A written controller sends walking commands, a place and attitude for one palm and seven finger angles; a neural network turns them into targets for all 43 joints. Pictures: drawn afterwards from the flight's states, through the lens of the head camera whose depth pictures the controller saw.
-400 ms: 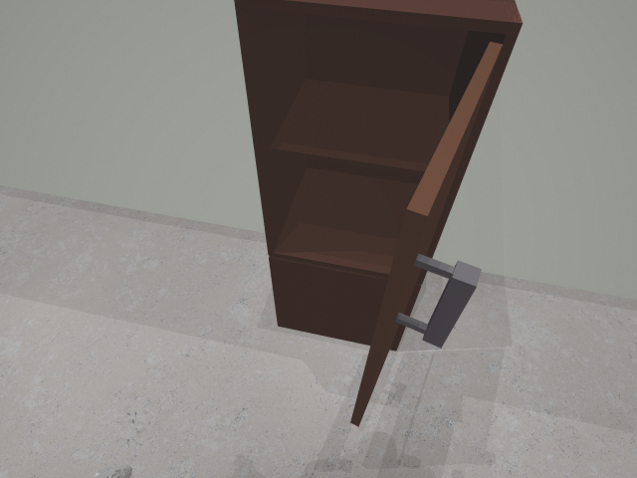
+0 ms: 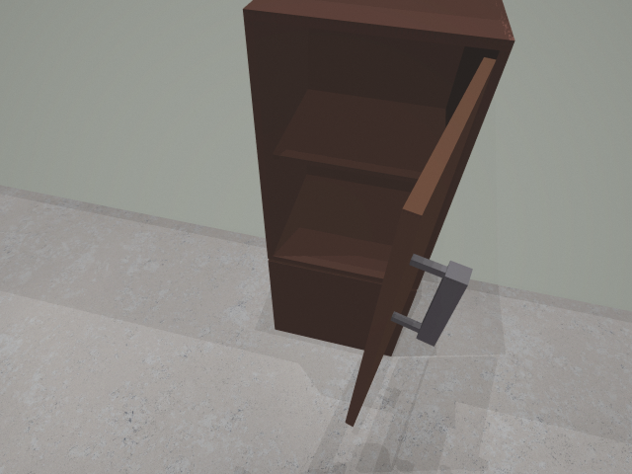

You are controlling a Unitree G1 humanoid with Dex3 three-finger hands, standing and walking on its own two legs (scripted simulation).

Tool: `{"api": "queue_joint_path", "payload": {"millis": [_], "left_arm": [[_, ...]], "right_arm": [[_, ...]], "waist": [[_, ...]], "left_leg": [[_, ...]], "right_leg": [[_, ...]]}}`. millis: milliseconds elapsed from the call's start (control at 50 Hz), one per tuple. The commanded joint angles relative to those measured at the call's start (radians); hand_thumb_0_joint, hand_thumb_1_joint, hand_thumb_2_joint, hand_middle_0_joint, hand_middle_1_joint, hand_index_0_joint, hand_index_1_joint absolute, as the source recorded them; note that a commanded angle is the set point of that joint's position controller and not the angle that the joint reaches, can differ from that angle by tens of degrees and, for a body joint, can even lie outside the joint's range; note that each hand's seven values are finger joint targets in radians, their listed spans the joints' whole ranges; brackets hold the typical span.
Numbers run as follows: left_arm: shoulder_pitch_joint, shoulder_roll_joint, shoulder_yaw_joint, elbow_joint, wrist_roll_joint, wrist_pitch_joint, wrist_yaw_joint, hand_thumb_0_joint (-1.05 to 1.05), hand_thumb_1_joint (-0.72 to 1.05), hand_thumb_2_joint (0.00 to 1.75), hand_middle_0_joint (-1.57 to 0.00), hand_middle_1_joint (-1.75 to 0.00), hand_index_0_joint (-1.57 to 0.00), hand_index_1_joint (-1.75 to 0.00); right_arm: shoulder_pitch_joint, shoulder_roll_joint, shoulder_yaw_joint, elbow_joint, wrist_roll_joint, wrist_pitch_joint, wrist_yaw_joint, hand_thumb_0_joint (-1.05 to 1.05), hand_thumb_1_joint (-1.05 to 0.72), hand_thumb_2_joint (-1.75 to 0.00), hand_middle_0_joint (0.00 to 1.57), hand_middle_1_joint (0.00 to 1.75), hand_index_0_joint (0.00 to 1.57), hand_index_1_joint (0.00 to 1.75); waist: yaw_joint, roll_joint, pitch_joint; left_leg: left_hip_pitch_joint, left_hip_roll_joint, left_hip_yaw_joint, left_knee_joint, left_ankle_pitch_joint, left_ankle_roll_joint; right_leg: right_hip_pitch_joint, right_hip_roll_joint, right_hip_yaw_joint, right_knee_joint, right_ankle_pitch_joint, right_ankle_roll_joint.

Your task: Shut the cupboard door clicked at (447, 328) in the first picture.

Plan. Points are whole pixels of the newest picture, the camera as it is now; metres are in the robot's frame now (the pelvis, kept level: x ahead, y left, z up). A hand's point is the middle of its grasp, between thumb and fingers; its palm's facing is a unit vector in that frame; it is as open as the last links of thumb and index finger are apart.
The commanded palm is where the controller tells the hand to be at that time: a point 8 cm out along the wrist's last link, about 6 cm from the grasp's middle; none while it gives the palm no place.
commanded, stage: stand and wait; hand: left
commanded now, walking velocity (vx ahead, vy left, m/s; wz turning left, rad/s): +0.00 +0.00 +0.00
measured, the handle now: (424, 300) +0.32 -0.11 +0.08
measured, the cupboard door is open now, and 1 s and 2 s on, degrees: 76 76 76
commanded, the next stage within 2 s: look at it before walking up in 0.46 s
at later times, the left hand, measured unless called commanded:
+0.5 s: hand out of the picture +0.05 +0.23 -0.16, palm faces -0.03 -0.95 -0.32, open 7.4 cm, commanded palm none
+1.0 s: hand out of the picture +0.06 +0.23 -0.15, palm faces -0.03 -0.95 -0.32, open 7.4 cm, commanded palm none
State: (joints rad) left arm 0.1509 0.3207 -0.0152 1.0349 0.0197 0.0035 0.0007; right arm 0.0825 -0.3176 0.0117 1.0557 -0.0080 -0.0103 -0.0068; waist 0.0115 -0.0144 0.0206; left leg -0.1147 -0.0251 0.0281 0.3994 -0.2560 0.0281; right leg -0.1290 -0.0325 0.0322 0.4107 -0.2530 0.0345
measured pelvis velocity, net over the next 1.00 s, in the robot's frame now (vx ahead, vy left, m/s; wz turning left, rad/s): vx -0.01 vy -0.01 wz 0.00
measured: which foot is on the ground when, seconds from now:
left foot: down 0.00-1.00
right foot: down 0.00-1.00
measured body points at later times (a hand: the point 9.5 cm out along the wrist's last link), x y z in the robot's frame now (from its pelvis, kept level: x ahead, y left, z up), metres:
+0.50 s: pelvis -0.02 -0.01 +0.00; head -0.01 -0.01 +0.45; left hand +0.05 +0.28 -0.13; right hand +0.05 -0.30 -0.13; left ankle -0.02 +0.10 -0.74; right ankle -0.02 -0.14 -0.74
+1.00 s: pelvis -0.01 -0.01 +0.00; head -0.01 -0.01 +0.45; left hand +0.06 +0.28 -0.13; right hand +0.06 -0.31 -0.13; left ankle -0.02 +0.10 -0.74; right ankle -0.02 -0.14 -0.74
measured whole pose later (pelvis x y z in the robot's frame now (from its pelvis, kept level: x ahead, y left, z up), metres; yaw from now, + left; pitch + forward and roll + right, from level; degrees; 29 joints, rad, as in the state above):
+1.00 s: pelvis -0.01 -0.01 +0.00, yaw +0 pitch -1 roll +0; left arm 0.14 0.33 -0.01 1.09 0.02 -0.01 0.00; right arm 0.11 -0.33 0.01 1.13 0.00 -0.02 -0.01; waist 0.00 -0.01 0.03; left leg -0.12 0.00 0.02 0.35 -0.20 0.01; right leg -0.13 -0.01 0.02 0.36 -0.20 0.02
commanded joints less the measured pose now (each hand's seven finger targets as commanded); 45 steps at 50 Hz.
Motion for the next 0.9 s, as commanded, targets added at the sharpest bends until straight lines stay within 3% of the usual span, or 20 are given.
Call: {"api": "queue_joint_path", "payload": {"millis": [0, 440, 880], "left_arm": [[-0.030, 0.202, 0.051, -0.056, -0.005, -0.023, 0.015, 0.00, 0.90, 0.90, -0.20, -0.30, -0.20, -0.30], [-0.026, 0.203, 0.050, -0.008, -0.006, -0.026, 0.011, 0.00, 0.90, 0.90, -0.20, -0.30, -0.20, -0.30], [-0.033, 0.210, 0.054, -0.010, -0.005, -0.031, 0.010, 0.00, 0.90, 0.90, -0.20, -0.30, -0.20, -0.30]], "right_arm": [[-0.038, -0.210, -0.051, -0.051, -0.002, -0.028, -0.013, 0.00, -0.90, -0.90, 0.20, 0.30, 0.20, 0.30], [-0.002, -0.212, -0.046, 0.012, 0.000, -0.029, -0.010, 0.00, -0.90, -0.90, 0.20, 0.30, 0.20, 0.30], [-0.010, -0.218, -0.045, 0.009, 0.001, -0.032, -0.012, 0.00, -0.90, -0.90, 0.20, 0.30, 0.20, 0.30]], "waist": [[-0.009, 0.016, -0.057], [-0.009, 0.000, -0.028], [-0.010, 0.004, -0.056]], "left_leg": [[0.019, 0.133, -0.096, -0.069, 0.277, 0.007], [-0.011, 0.136, -0.117, -0.114, 0.136, 0.001], [0.017, 0.143, -0.111, -0.104, 0.217, -0.002]], "right_leg": [[0.003, -0.083, 0.051, -0.046, 0.253, -0.054], [-0.024, -0.084, 0.071, -0.096, 0.130, -0.055], [-0.008, -0.084, 0.071, -0.095, 0.214, -0.058]]}}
